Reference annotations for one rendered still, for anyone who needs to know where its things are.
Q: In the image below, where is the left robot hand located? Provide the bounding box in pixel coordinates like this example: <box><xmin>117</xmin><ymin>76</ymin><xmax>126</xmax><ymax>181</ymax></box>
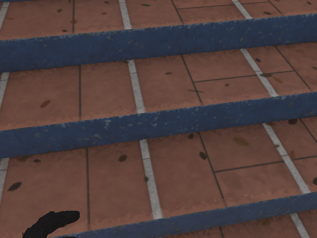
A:
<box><xmin>22</xmin><ymin>210</ymin><xmax>80</xmax><ymax>238</ymax></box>

